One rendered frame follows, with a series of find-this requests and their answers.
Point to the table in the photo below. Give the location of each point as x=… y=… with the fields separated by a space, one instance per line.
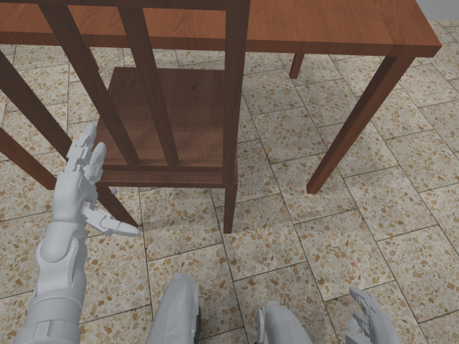
x=397 y=29

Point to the left robot thigh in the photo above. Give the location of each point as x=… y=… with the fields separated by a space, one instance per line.
x=172 y=322

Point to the chair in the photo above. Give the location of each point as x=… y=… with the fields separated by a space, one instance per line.
x=162 y=127

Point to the robot thigh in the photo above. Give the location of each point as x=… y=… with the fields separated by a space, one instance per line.
x=276 y=324
x=172 y=322

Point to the robot left forearm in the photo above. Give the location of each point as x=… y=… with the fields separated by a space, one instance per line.
x=54 y=311

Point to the robot right hand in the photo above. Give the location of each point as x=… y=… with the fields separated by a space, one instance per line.
x=378 y=327

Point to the robot left hand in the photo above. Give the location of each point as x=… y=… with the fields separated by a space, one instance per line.
x=76 y=183

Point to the right robot thigh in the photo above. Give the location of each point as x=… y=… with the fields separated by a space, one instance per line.
x=276 y=324

